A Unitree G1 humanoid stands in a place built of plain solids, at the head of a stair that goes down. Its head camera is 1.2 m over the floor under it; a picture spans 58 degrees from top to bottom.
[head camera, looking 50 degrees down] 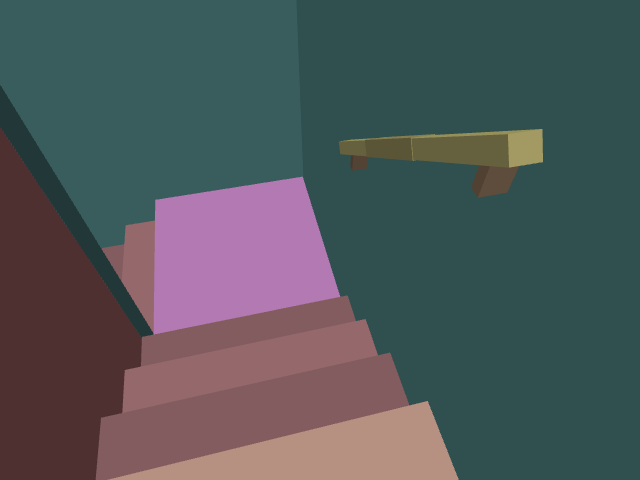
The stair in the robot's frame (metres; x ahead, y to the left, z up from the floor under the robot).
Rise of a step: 0.18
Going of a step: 0.24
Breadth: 0.95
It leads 14 degrees to the left of straight ahead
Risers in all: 4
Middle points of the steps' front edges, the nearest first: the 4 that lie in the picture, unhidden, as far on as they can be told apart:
0.32 0.15 0.00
0.55 0.22 -0.18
0.78 0.27 -0.35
1.01 0.33 -0.53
